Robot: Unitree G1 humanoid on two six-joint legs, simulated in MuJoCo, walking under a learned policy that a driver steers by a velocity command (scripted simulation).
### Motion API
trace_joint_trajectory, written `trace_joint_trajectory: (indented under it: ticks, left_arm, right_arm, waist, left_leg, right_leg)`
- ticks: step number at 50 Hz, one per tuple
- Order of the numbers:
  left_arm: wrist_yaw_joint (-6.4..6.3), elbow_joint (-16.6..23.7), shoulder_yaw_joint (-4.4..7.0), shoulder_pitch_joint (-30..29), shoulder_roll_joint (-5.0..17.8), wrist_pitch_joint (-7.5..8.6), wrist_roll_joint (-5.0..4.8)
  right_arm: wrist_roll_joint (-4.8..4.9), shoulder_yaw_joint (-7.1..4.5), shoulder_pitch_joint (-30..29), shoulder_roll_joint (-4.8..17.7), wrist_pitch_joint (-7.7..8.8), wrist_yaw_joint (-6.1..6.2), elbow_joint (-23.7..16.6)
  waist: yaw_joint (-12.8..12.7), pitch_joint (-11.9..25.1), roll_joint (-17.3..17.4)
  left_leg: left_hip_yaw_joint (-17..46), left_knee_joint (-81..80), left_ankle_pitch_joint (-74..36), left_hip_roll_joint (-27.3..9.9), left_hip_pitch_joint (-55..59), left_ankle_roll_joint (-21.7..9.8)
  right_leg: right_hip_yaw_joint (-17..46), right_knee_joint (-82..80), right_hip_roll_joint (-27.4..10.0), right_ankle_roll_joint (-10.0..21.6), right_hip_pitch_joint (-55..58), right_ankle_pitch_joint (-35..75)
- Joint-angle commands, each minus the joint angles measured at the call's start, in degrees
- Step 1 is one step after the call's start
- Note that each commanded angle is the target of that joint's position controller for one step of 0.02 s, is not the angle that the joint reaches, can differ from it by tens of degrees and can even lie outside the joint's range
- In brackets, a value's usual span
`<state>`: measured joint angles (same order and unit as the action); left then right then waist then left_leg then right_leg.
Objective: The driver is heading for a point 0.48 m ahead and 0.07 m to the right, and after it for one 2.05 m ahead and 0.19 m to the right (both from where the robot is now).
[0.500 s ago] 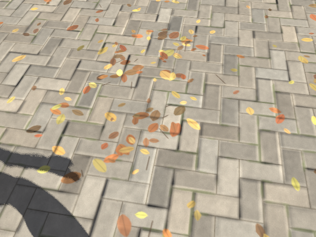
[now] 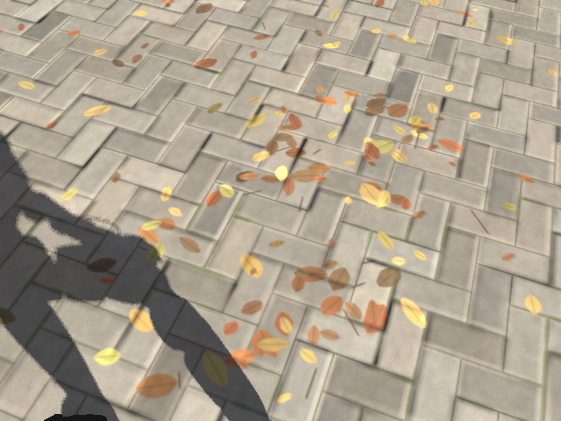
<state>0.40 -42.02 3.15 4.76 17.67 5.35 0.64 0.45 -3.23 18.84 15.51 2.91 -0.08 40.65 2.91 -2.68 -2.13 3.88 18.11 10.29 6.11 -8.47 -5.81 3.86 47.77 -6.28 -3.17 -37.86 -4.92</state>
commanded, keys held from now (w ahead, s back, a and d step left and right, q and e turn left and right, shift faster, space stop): w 0.38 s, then no key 0.62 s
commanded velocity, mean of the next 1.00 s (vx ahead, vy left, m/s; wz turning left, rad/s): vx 0.30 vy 0.00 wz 0.08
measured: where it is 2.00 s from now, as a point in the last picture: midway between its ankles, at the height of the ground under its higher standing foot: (283, 383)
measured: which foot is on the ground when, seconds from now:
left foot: down 0.00-0.26, up 0.28-0.66, down 0.68-1.00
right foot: up 0.00-0.22, down 0.24-0.70, up 0.72-0.94, down 0.96-1.00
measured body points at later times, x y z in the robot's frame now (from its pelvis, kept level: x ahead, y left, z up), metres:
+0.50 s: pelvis +0.29 -0.06 +0.00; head +0.32 -0.06 +0.45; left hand +0.33 +0.21 -0.12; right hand +0.46 -0.32 -0.11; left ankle +0.38 +0.10 -0.69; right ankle +0.29 -0.15 -0.75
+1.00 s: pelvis +0.43 -0.03 -0.02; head +0.44 -0.03 +0.43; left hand +0.49 +0.25 -0.15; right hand +0.58 -0.26 -0.14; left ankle +0.50 +0.08 -0.75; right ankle +0.43 -0.17 -0.75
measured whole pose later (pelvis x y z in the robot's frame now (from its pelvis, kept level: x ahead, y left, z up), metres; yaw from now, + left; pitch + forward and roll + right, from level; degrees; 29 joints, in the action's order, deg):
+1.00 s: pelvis +0.43 -0.03 -0.02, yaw +2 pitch +0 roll +1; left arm -1.6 -52.6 1.7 12.7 14.9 -1.8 1.1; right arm -1.0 -1.4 7.7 12.3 0.2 0.3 47.0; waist -0.5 -1.1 -0.4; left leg -0.8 28.6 8.5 1.9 -20.1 -1.2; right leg 1.7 32.9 -2.8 -1.9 -15.0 -17.5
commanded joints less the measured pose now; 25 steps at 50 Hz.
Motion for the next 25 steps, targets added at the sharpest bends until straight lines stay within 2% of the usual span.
trace_joint_trajectory:
  ticks: [1, 4, 7, 9, 10, 11, 12, 13, 14, 15, 16, 17, 18, 19, 21, 23, 25]
  left_arm:
    - [0.55, 3.6, -0.01, -4.1, 2.0, 0.6, -0.38]
    - [1.27, 4.9, 0.0, -8.4, 2.7, 1.13, -1.01]
    - [2.07, 6.0, 0.28, -10.0, 3.7, 1.7, -0.9]
    - [2.33, 5.7, 0.6, -7.9, 4.4, 1.88, -0.96]
    - [2.2, 5.0, 1.13, -4.7, 5.3, 1.97, -0.91]
    - [1.88, 3.1, 2.12, 2.0, 6.9, 2.08, -0.75]
    - [1.56, 1.4, 2.9, 11.4, 9.4, 2.1, -0.1]
    - [1.33, 0.1, 4.26, 18.9, 14.2, 1.74, 0.58]
    - [1.83, -1.4, 3.3, 20.4, 10.3, 1.5, -1.04]
    - [1.6, -0.9, 2.28, 16.8, 7.1, 1.2, -1.86]
    - [1.28, -0.2, 1.79, 13.0, 5.8, 0.69, -1.35]
    - [1.25, 0.0, 1.3, 10.1, 4.8, 0.41, -0.79]
    - [1.25, 0.2, 0.76, 8.6, 3.5, 0.58, -0.2]
    - [1.27, 0.1, 0.67, 8.0, 3.5, 0.69, 0.02]
    - [1.25, -0.6, 0.79, 7.4, 4.4, 1.17, -0.27]
    - [0.77, -1.5, 1.18, 7.0, 6.0, 1.1, -0.32]
    - [0.28, -2.2, 1.28, 7.4, 6.6, 0.44, -0.57]
  right_arm:
    - [0.17, -2.45, 0.1, 9.6, 0.95, 0.78, -2.5]
    - [0.41, -2.49, 3.0, 10.1, 0.96, 0.63, -0.5]
    - [0.44, -2.6, 4.9, 10.1, 0.3, 0.87, 1.2]
    - [0.41, -2.81, 4.7, 10.5, -0.25, 1.11, 1.7]
    - [0.41, -2.88, 3.8, 10.8, -0.48, 1.18, 1.6]
    - [0.3, -2.59, 2.6, 10.4, -0.72, 1.17, 1.4]
    - [-0.29, -1.67, 1.8, 8.6, -0.75, 1.16, 0.3]
    - [0.0, -0.32, 8.4, 4.3, 0.04, 0.94, -0.4]
    - [0.52, -0.04, 8.7, 5.1, 0.9, 0.75, -0.1]
    - [1.55, -1.09, 3.4, 9.3, 1.34, 0.42, -0.9]
    - [1.55, -1.01, -1.2, 9.5, 1.67, 0.28, -2.0]
    - [0.7, -1.07, -3.9, 8.9, 1.89, 0.2, -2.6]
    - [0.1, -1.36, -3.8, 8.5, 1.69, 0.21, -2.3]
    - [0.17, -1.21, -2.2, 7.4, 1.36, 0.11, -1.9]
    - [-0.21, -0.78, -1.0, 5.4, 0.65, 0.38, -1.4]
    - [-0.87, -0.18, -3.1, 4.0, 0.59, 0.74, -2.2]
    - [-0.9, 0.35, -5.9, 2.8, 0.9, 0.49, -2.5]
  waist:
    - [0.7, 1.9, 5.8]
    - [2.5, -0.2, 6.1]
    - [2.6, -1.0, 6.4]
    - [1.2, -0.3, 7.7]
    - [-0.8, 1.5, 8.4]
    - [-4.5, 6.0, 7.9]
    - [-8.7, 14.1, 5.9]
    - [-8.0, 23.1, -7.2]
    - [-8.4, 24.4, -13.0]
    - [-8.9, 14.9, -7.3]
    - [-7.9, 9.1, -2.8]
    - [-6.3, 4.3, -0.4]
    - [-4.6, 2.9, -0.7]
    - [-3.4, 2.9, -2.1]
    - [-1.9, 2.5, -2.4]
    - [-1.7, 2.6, -1.8]
    - [-2.8, 3.9, -2.2]
  left_leg:
    - [6.4, -6.6, -12.5, -12.1, -2.8, -6.9]
    - [8.5, -6.1, -9.0, -14.5, 0.6, -6.8]
    - [10.9, -2.5, -13.3, -17.7, 8.5, -6.4]
    - [11.5, 0.2, -20.1, -18.7, 11.4, -5.4]
    - [10.8, 3.7, -29.0, -17.9, 11.7, -4.6]
    - [8.5, 11.3, -37.5, -15.3, 10.6, -3.4]
    - [6.5, 24.1, -32.6, -12.6, 2.7, -1.5]
    - [2.1, 46.2, -7.9, -3.4, -18.7, 3.4]
    - [5.7, 55.0, 22.4, -0.6, -29.5, 4.1]
    - [6.5, 58.6, 19.8, -4.4, -34.8, 3.9]
    - [3.9, 56.8, 14.8, -7.5, -34.9, 3.6]
    - [2.2, 52.5, 11.2, -9.6, -33.8, 3.8]
    - [2.1, 49.1, 8.6, -11.5, -30.9, 4.0]
    - [1.7, 47.4, 7.4, -12.1, -28.3, 4.4]
    - [0.0, 43.2, 7.4, -12.1, -25.6, 6.1]
    - [-1.4, 35.5, 3.3, -11.7, -24.4, 7.6]
    - [-3.0, 26.2, -5.4, -10.3, -20.4, 7.6]
  right_leg:
    - [-2.3, -10.7, 2.2, -0.4, 5.7, 12.0]
    - [-2.0, -15.8, 3.0, 0.9, 5.1, 13.9]
    - [-1.7, -19.1, 3.5, 3.2, 1.6, 8.2]
    - [-2.5, -20.1, 4.4, 4.9, 4.0, 3.3]
    - [-3.9, -20.7, 5.8, 6.1, 8.9, 1.2]
    - [-5.5, -22.1, 7.2, 7.9, 18.7, 3.1]
    - [0.2, -19.2, 1.3, 11.4, 34.9, 5.8]
    - [23.9, -20.6, -11.9, 20.4, 57.4, -2.1]
    - [39.2, -28.8, -16.1, 22.8, 61.2, -11.5]
    - [33.0, -30.2, -14.6, 20.0, 54.6, -17.8]
    - [25.5, -31.5, -12.2, 17.9, 46.3, -16.2]
    - [20.6, -33.5, -9.9, 17.1, 38.6, -11.2]
    - [17.1, -35.1, -7.9, 16.4, 34.1, -6.3]
    - [15.0, -36.4, -6.9, 16.4, 31.3, -3.0]
    - [9.4, -36.9, -6.3, 17.4, 27.7, 15.4]
    - [3.4, -36.1, -5.0, 17.1, 26.4, 30.2]
    - [-1.4, -35.4, -2.1, 15.1, 25.8, 33.3]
